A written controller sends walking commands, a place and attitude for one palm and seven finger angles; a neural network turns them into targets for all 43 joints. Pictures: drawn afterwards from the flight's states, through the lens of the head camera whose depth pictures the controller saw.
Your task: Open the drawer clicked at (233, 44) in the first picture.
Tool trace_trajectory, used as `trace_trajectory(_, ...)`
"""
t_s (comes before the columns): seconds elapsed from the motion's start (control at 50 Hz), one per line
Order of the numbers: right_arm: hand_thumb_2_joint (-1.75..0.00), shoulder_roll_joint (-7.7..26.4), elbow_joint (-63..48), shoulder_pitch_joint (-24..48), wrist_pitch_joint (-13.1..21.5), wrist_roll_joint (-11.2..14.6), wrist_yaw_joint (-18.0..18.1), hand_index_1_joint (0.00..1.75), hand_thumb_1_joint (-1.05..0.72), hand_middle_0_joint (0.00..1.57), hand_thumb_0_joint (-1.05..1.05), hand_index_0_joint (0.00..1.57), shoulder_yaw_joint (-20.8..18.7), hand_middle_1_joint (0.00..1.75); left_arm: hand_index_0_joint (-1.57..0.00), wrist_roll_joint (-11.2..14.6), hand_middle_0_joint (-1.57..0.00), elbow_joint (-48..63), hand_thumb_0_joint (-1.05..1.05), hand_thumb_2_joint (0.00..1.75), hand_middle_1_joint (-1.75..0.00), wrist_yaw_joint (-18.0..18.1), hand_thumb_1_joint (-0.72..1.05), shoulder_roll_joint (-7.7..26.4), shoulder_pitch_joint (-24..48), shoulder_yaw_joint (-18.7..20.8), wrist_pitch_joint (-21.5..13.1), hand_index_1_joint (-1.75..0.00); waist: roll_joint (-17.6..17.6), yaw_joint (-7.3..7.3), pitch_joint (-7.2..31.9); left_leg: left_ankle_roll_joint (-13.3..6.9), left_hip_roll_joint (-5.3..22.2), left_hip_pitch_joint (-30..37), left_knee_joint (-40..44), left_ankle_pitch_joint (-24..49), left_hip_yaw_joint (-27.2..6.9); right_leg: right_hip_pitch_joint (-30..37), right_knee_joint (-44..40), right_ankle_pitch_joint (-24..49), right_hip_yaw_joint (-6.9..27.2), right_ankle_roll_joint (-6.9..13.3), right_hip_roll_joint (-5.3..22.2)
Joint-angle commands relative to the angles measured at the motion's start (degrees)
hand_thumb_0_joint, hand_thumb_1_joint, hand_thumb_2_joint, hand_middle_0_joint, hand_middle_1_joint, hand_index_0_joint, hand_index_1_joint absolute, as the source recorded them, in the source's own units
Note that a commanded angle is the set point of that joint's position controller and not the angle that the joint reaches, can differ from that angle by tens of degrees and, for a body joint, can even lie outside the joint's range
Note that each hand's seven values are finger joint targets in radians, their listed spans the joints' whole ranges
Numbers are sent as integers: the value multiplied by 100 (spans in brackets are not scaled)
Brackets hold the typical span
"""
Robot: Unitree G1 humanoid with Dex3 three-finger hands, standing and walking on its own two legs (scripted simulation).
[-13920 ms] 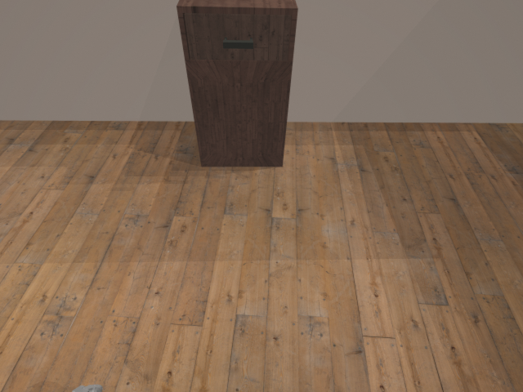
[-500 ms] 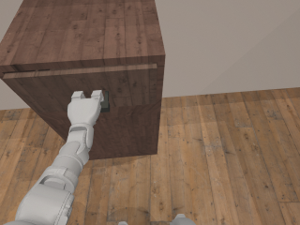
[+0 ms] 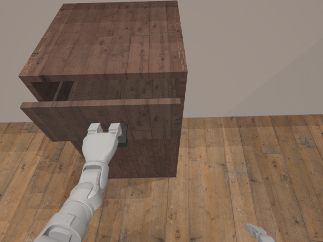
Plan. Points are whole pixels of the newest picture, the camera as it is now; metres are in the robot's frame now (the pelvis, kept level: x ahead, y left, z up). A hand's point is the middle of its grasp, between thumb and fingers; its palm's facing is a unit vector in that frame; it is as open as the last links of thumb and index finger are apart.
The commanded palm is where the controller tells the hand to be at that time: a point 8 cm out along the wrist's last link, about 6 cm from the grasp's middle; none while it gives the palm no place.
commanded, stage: pull the drawer open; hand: left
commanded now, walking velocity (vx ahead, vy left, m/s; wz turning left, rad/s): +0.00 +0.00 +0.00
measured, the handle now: (106, 134) +0.41 +0.18 -0.01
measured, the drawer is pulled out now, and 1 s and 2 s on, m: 0.09 0.21 0.30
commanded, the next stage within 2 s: none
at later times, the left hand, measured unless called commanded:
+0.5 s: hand (104, 174) +0.30 +0.17 -0.04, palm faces -0.02 -0.07 -1.00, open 5.6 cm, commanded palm +0.26 +0.17 +0.02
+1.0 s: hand (101, 195) +0.24 +0.17 -0.04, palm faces -0.02 -0.09 -1.00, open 5.7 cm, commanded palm +0.20 +0.17 +0.02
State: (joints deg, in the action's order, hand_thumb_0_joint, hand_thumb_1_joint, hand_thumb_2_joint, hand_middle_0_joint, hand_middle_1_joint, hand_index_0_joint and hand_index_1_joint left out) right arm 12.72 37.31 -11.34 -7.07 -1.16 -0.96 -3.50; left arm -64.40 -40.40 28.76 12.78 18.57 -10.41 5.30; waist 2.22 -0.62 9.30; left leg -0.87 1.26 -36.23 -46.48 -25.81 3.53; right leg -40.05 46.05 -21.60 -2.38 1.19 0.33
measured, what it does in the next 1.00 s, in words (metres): stands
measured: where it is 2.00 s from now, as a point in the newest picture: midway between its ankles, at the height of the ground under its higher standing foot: outside the picture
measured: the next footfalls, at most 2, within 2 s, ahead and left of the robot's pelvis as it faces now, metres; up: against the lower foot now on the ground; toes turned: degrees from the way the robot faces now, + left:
none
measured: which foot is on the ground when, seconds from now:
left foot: down 0.00-1.00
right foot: down 0.00-1.00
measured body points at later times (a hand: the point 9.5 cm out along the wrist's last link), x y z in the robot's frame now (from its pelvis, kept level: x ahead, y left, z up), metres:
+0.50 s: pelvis -0.01 -0.01 +0.00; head +0.03 -0.03 +0.45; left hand +0.29 +0.17 +0.02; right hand +0.13 -0.25 -0.12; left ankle -0.04 +0.11 -0.70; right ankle +0.00 -0.11 -0.70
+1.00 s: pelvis -0.01 -0.01 +0.00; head +0.02 -0.04 +0.45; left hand +0.23 +0.17 +0.02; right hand +0.17 -0.24 -0.11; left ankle -0.04 +0.11 -0.70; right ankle +0.00 -0.11 -0.70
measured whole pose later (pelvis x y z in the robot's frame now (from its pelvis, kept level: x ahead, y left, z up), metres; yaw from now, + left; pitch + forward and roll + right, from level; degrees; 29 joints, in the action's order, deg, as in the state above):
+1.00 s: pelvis -0.01 -0.01 +0.00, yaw +0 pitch +11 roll +1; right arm 12.4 34.4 -8.2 -5.0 -1.7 -1.8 -1.9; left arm -64.7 -16.6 28.7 12.6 -7.7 -12.8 6.0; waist 2.3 2.0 7.8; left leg 0.0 1.3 -31.7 -47.1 -25.8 4.1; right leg -36.7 48.5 -22.4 -1.7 2.1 0.2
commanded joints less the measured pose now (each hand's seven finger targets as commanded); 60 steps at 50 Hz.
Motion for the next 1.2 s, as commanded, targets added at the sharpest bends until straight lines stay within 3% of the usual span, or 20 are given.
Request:
trace_trajectory(0.0,-90,680,-618,-74,207,-2,78,30,-90,20,0,20,-217,30,-40,25,-40,1274,0,90,-135,236,90,591,1017,315,2,-135,-236,23,1815,-32,-234,870,393,2811,-123,1505,-348,2745,79,165,-178)
trace_trajectory(0.06,-90,679,-682,15,229,-8,77,30,-90,20,0,20,-221,30,-40,57,-40,1486,0,90,-135,240,90,640,557,416,11,-135,-336,91,1880,-30,-240,874,389,2859,-100,1667,-363,2917,120,166,-166)
trace_trajectory(0.08,-90,669,-701,32,244,6,74,30,-90,20,0,20,-202,30,-40,73,-40,1499,0,90,-135,230,90,597,427,371,24,-135,-366,89,1741,-28,-253,810,421,2730,-96,1657,-372,2882,105,160,-161)
trace_trajectory(0.2,-90,669,-697,158,319,7,100,30,-90,20,0,20,-188,30,-40,17,-40,1692,0,90,-135,293,90,587,405,325,37,-135,-374,56,1499,-31,-263,738,483,2193,-100,1466,-440,2278,107,170,-173)
trace_trajectory(0.3,-90,661,-753,239,359,10,100,30,-90,20,0,20,-181,30,-40,57,-40,1993,0,90,-135,303,90,590,-92,356,72,-135,-323,173,1607,-20,-267,804,509,2290,-87,1606,-412,2371,130,185,-174)
trace_trajectory(0.38,-90,668,-790,338,390,12,86,30,-90,20,0,20,-157,30,-40,81,-40,2176,0,90,-135,285,90,475,-319,226,86,-135,-375,152,1391,-18,-258,797,569,2108,-99,1537,-471,2175,125,179,-164)
trace_trajectory(0.42,-90,665,-824,362,412,0,93,30,-90,20,0,20,-164,30,-40,84,-40,2318,0,90,-135,297,90,614,-539,381,60,-135,-422,222,1476,-27,-270,780,553,2111,-80,1639,-454,2228,154,182,-166)
trace_trajectory(0.5,-90,650,-878,468,423,6,61,30,-90,20,0,20,-144,30,-40,48,-40,2545,0,90,-135,302,90,484,-837,238,72,-135,-282,217,1289,-5,-258,819,554,2117,-108,1492,-433,2131,151,204,-178)
trace_trajectory(0.54,-90,644,-912,494,437,-12,30,30,-90,20,0,20,-154,30,-40,55,-40,2741,0,90,-135,307,90,374,-1014,130,76,-135,-317,223,1375,-12,-241,906,532,2176,-108,1495,-424,2137,127,198,-173)
trace_trajectory(0.62,-90,637,-929,575,442,-7,52,30,-90,20,0,20,-108,30,-40,46,-40,2715,0,90,-135,303,90,457,-1261,226,115,-135,-554,223,1087,-18,-279,714,544,1890,-111,1492,-469,2015,153,178,-171)
trace_trajectory(0.66,-90,642,-942,651,448,-6,76,30,-90,20,0,20,-100,30,-40,8,-40,2835,0,90,-135,315,90,588,-1210,330,111,-135,-438,254,1111,-9,-290,750,545,1846,-111,1490,-478,1921,189,195,-175)
trace_trajectory(0.72,-90,605,-954,667,462,-26,43,30,-90,20,0,20,-102,30,-40,-30,-40,2991,0,90,-135,322,90,393,-1285,89,124,-135,-239,250,1157,-5,-272,904,534,1899,-117,1384,-448,1851,154,207,-174)
trace_trajectory(0.78,-90,586,-1016,716,449,-31,22,30,-90,20,0,20,-81,30,-40,-11,-40,3157,0,90,-135,286,90,365,-1646,59,128,-135,-297,301,1281,4,-261,982,486,2147,-141,1468,-373,2072,163,210,-183)
trace_trajectory(0.84,-90,570,-1080,783,469,-21,7,30,-90,20,0,20,-65,30,-40,42,-40,3248,0,90,-135,243,90,374,-2029,86,96,-135,-510,332,1033,-1,-282,824,504,1965,-140,1496,-412,2015,178,193,-174)
trace_trajectory(0.86,-90,579,-1102,840,472,-28,-2,30,-90,20,0,20,-56,30,-40,24,-40,3371,0,90,-135,242,90,404,-2098,99,71,-135,-323,372,1084,16,-278,863,512,2039,-142,1507,-394,2042,200,215,-170)
trace_trajectory(0.94,-90,545,-1135,870,486,-51,-41,30,-90,20,0,20,-41,30,-40,-26,-40,3566,0,90,-135,252,90,307,-2179,-36,30,-135,-447,300,918,-9,-281,814,454,1826,-148,1368,-410,1858,222,198,-167)
trace_trajectory(1.12,-90,496,-1237,911,540,-81,-118,30,-90,20,0,20,-26,30,-40,-56,-40,4030,0,90,-135,303,90,234,-2946,-147,9,-135,-437,369,1086,-5,-284,825,285,1977,-184,1341,-235,2027,222,201,-176)
trace_trajectory(1.18,-90,484,-1303,967,537,-83,-143,30,-90,20,0,20,7,30,-40,-27,-40,4180,0,90,-135,293,90,188,-3271,-205,3,-135,-490,374,952,-5,-291,738,279,1823,-195,1310,-246,1885,235,196,-166)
